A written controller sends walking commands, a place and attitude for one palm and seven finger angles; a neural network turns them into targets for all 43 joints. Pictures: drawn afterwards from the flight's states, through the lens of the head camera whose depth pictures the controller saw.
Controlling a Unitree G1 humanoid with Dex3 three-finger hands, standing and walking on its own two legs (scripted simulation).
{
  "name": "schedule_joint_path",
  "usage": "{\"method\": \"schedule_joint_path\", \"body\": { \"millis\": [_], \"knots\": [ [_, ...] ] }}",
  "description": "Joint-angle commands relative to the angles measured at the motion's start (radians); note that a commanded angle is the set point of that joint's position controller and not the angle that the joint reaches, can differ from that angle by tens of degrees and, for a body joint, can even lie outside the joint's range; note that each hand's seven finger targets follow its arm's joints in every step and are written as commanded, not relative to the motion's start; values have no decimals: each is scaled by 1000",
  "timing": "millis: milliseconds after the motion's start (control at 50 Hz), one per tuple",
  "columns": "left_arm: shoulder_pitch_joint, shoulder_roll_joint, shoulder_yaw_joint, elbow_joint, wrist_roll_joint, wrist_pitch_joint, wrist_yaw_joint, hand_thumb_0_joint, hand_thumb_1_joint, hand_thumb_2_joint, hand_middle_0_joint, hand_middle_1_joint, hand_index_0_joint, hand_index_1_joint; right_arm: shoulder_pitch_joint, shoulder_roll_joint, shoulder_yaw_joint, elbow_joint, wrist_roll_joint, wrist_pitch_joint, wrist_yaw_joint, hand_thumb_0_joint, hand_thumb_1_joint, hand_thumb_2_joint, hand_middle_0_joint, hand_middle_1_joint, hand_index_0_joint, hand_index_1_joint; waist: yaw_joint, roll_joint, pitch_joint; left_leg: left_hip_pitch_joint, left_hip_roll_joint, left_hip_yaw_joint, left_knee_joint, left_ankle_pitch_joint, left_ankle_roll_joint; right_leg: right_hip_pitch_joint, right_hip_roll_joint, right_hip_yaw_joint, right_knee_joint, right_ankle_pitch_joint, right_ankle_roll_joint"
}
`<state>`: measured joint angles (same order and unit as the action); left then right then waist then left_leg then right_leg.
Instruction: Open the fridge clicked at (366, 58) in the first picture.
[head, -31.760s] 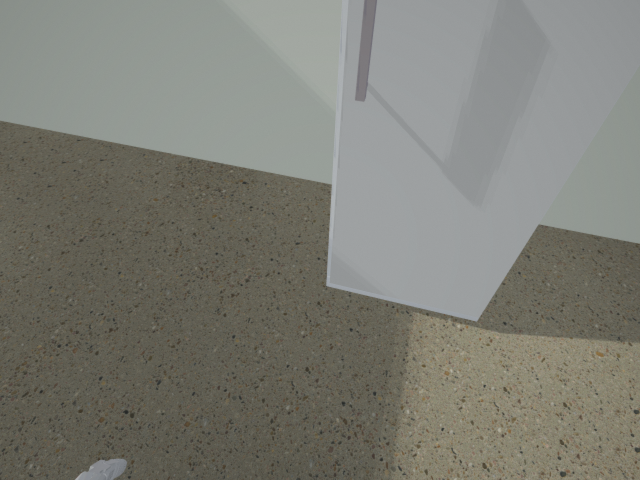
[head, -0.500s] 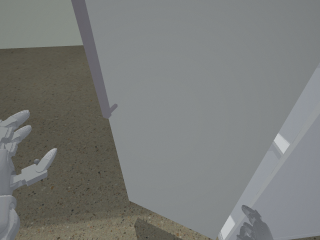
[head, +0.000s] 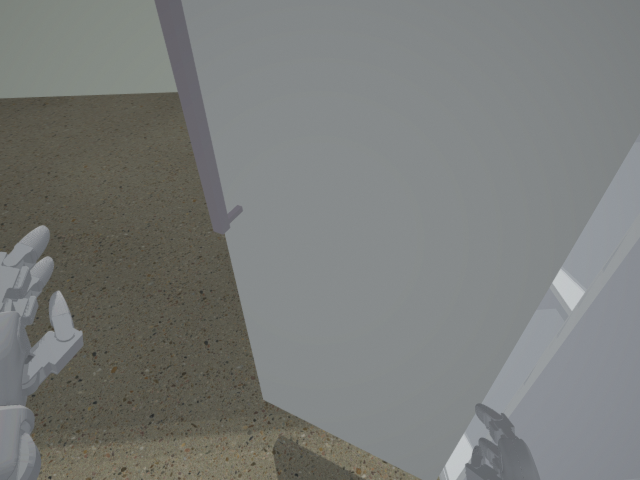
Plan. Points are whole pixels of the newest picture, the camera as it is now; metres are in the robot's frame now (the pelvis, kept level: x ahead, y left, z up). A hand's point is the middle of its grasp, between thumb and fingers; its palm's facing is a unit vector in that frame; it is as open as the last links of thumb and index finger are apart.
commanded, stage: step back with the hand held close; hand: left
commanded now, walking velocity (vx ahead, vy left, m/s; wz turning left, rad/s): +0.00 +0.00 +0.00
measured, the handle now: (205, 109) +0.48 +0.23 +0.26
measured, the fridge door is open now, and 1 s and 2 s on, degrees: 60 60 60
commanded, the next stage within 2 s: stop stepping back and stand still in 1.32 s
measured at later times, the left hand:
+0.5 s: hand (63, 349) +0.17 +0.28 +0.15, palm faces +0.39 -0.79 -0.47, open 7.4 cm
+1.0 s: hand out of the picture +0.10 +0.30 +0.16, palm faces +0.49 -0.76 -0.43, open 7.4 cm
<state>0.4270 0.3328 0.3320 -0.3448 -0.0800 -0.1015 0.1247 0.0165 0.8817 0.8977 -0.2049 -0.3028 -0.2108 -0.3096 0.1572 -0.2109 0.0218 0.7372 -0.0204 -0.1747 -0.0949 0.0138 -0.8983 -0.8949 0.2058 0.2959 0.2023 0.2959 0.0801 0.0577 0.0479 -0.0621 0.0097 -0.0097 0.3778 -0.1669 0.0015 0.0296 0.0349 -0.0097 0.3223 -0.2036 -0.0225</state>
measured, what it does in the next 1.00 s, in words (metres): shifts its weight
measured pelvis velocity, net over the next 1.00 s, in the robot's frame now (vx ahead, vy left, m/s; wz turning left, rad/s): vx -0.10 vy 0.04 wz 0.02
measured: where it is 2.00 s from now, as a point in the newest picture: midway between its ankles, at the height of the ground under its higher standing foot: outside the picture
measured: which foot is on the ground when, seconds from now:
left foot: down 0.00-1.00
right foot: down 0.00-1.00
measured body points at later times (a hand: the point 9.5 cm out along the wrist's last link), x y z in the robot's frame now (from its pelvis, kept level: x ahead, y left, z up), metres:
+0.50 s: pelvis -0.03 +0.03 -0.01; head -0.03 +0.02 +0.44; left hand +0.15 +0.32 +0.17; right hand +0.15 -0.22 -0.09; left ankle +0.04 +0.12 -0.75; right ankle +0.00 -0.11 -0.75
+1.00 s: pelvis -0.10 +0.04 -0.03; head -0.10 +0.05 +0.42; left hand +0.07 +0.34 +0.18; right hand +0.07 -0.20 -0.10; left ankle +0.04 +0.12 -0.74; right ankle -0.01 -0.10 -0.74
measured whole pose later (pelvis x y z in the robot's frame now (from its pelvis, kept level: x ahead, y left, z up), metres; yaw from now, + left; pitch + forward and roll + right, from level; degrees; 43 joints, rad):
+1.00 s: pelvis -0.10 +0.04 -0.03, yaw +1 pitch -3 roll -3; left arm 0.46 0.41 0.42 -0.48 0.00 -0.25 0.18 0.02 0.89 0.90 -0.21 -0.30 -0.21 -0.31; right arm 0.21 -0.22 0.01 0.61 -0.01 -0.13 -0.10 0.01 -0.90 -0.89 0.21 0.30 0.20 0.30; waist 0.01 0.01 0.05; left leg -0.47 0.00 0.02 0.63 -0.16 0.06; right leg -0.38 0.02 -0.01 0.59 -0.20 0.01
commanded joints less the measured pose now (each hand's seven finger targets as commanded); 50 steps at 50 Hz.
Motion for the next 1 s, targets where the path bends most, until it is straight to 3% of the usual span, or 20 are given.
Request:
{"method": "schedule_joint_path", "body": {
  "millis": [0, 80, 100, 120, 140, 160, 180, 240, 340, 420, 480, 520, 600, 680, 760, 800, 880, 920, 940, 980],
  "knots": [
    [-102, 201, 119, -222, -3, -70, 12, 0, 900, 900, -200, -300, -200, -300, -158, -118, -44, -168, 0, -53, -12, 0, -900, -900, 200, 300, 200, 300, -4, 0, -39, 33, 3, 30, -57, 56, 17, -112, -22, 5, -88, 15, 9],
    [-102, 198, 118, -223, -5, -70, 11, 0, 900, 900, -200, -300, -200, -300, -157, -117, -45, -167, 1, -54, -13, 0, -900, -900, 200, 300, 200, 300, -6, 0, -27, 29, 3, 31, -55, 44, 17, -121, -24, 8, -94, 2, 10],
    [-144, 167, 73, -218, -1, -71, 8, 0, 900, 900, -200, -300, -200, -300, -160, -118, -42, -165, 1, -56, -13, 0, -900, -900, 200, 300, 200, 300, -16, -9, -11, 24, 1, 32, -57, 33, 18, -133, -24, 6, -97, -9, 12],
    [-318, 339, 223, -295, 13, -113, 24, 0, 900, 900, -200, -300, -200, -300, -157, -121, -18, -216, 27, -36, 1, 0, -900, -900, 200, 300, 200, 300, -43, 60, 56, -73, 16, 3, -26, -49, 23, -221, -57, 76, -128, 3, 10],
    [-135, 204, 127, -171, 20, -107, 11, 0, 900, 900, -200, -300, -200, -300, -147, -106, -17, -180, 12, -20, -3, 0, -900, -900, 200, 300, 200, 300, -55, -55, 59, -97, 22, -19, 15, -25, 29, -281, -85, 84, -126, 44, 9],
    [-62, 183, 107, -158, 30, -101, 7, 0, 900, 900, -200, -300, -200, -300, -129, -115, -27, -196, 12, -8, 4, 0, -900, -900, 200, 300, 200, 300, -51, -104, 14, -81, 23, -13, 58, 4, 30, -300, -106, 104, -117, 71, 7],
    [-41, 189, 106, -192, 33, -104, 7, 0, 900, 900, -200, -300, -200, -300, -117, -118, -32, -208, 14, 2, 7, 0, -900, -900, 200, 300, 200, 300, -50, -100, -51, -78, 23, -6, 85, 31, 28, -283, -126, 107, -90, 98, 1],
    [13, 226, 141, -277, 37, -112, 21, 0, 900, 900, -200, -300, -200, -300, -103, -125, -44, -243, 15, 19, -6, 0, -900, -900, 200, 300, 200, 300, -48, 21, -197, -50, 47, -3, 103, 201, 25, -227, -135, 82, 22, 254, 0],
    [63, 255, 177, -307, 35, -104, 36, 0, 900, 900, -200, -300, -200, -300, -96, -131, -53, -283, 21, 51, -16, 0, -900, -900, 200, 300, 200, 300, -44, 13, -230, -90, 81, -32, 98, 311, 25, -226, -98, 54, 105, 236, 11],
    [56, 260, 188, -303, 35, -115, 45, 0, 900, 900, -200, -300, -200, -300, -97, -143, -56, -300, 20, 59, -22, 0, -900, -900, 200, 300, 200, 300, -40, 52, -170, -206, 106, -80, 29, 145, 40, -239, -64, 42, 127, 68, 18],
    [47, 244, 180, -288, 44, -132, 51, 0, 900, 900, -200, -300, -200, -300, -86, -151, -57, -306, 20, 54, -23, 0, -900, -900, 200, 300, 200, 300, -44, 58, -133, -326, 126, -115, -37, -93, 57, -211, -47, 43, 163, -16, 23],
    [34, 238, 183, -276, 53, -143, 53, 0, 900, 900, -200, -300, -200, -300, -82, -158, -61, -303, 22, 45, -23, 0, -900, -900, 200, 300, 200, 300, -45, 50, -125, -399, 130, -139, -70, -255, 71, -177, -42, 49, 179, -41, 23],
    [-1, 219, 166, -281, 69, -165, 58, 0, 900, 900, -200, -300, -200, -300, -57, -159, -62, -300, 23, 31, -20, 0, -900, -900, 200, 300, 200, 300, -55, 15, -101, -486, 122, -143, -64, -436, 81, -180, -55, 74, 184, -109, 19],
    [-19, 232, 172, -312, 72, -178, 67, 0, 900, 900, -200, -300, -200, -300, -46, -148, -62, -288, 18, 18, -18, 0, -900, -900, 200, 300, 200, 300, -61, -29, -117, -439, 95, -111, 16, -375, 68, -247, -96, 118, 138, -126, -3],
    [-28, 246, 180, -344, 67, -187, 77, 0, 900, 900, -200, -300, -200, -300, -51, -136, -57, -268, 13, 9, -17, 0, -900, -900, 200, 300, 200, 300, -66, -20, -129, -376, 81, -94, 76, -297, 53, -323, -127, 150, 109, -129, -21],
    [-18, 251, 194, -345, 69, -194, 81, 0, 900, 900, -200, -300, -200, -300, -50, -138, -57, -268, 10, 4, -18, 0, -900, -900, 200, 300, 200, 300, -66, -4, -119, -415, 89, -108, 55, -371, 57, -319, -113, 137, 118, -196, -15],
    [-2, 238, 204, -340, 75, -203, 81, 0, 900, 900, -200, -300, -200, -300, -49, -147, -60, -277, 9, -2, -18, 0, -900, -900, 200, 300, 200, 300, -62, 56, -123, -525, 122, -151, -21, -479, 74, -222, -68, 88, 206, -184, 1],
    [-2, 255, 227, -359, 81, -213, 80, 0, 900, 900, -200, -300, -200, -300, -57, -153, -65, -283, 9, -10, -19, 0, -900, -900, 200, 300, 200, 300, -57, 105, -137, -583, 144, -181, -65, -490, 87, -147, -38, 59, 287, -88, 9],
    [13, 245, 221, -356, 79, -213, 78, 0, 900, 900, -200, -300, -200, -300, -52, -149, -64, -284, 8, -11, -18, 0, -900, -900, 200, 300, 200, 300, -56, 94, -147, -594, 152, -186, -70, -458, 88, -125, -30, 51, 320, -39, 13],
    [20, 246, 229, -348, 80, -217, 72, 0, 900, 900, -200, -300, -200, -300, -54, -153, -69, -286, 7, -13, -13, 0, -900, -900, 200, 300, 200, 300, -54, 96, -155, -644, 169, -184, -77, -518, 98, -93, -21, 63, 363, -60, 14]
  ]
}}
